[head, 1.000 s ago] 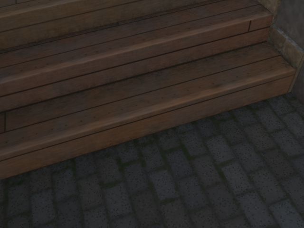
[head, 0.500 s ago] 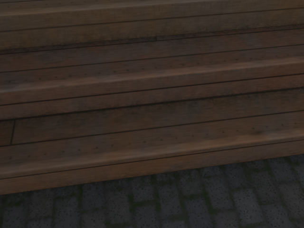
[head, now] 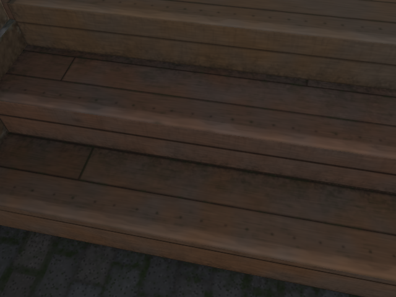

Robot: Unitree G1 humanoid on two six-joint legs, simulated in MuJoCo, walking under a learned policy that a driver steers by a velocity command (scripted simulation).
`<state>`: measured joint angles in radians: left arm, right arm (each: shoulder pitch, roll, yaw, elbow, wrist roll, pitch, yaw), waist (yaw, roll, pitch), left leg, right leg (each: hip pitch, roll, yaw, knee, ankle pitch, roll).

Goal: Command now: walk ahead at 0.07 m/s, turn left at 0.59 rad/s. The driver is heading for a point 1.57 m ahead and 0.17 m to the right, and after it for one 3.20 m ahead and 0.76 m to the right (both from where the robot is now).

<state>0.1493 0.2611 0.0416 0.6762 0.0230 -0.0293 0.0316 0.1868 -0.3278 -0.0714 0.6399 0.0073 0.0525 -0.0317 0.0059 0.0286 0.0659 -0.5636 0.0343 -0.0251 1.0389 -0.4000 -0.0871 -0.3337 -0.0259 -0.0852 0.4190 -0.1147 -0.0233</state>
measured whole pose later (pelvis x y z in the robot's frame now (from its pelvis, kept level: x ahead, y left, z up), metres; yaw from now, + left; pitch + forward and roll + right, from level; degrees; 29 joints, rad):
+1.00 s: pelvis +0.02 +0.00 -0.01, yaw -4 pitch +1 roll +2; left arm 0.16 0.31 0.07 0.71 -0.01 0.05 -0.01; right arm 0.16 -0.31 -0.09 0.71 0.00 0.02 -0.05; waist -0.01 0.02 0.04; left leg -0.30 0.11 0.19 0.60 -0.30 -0.03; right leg -0.32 -0.04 -0.04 0.64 -0.30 -0.01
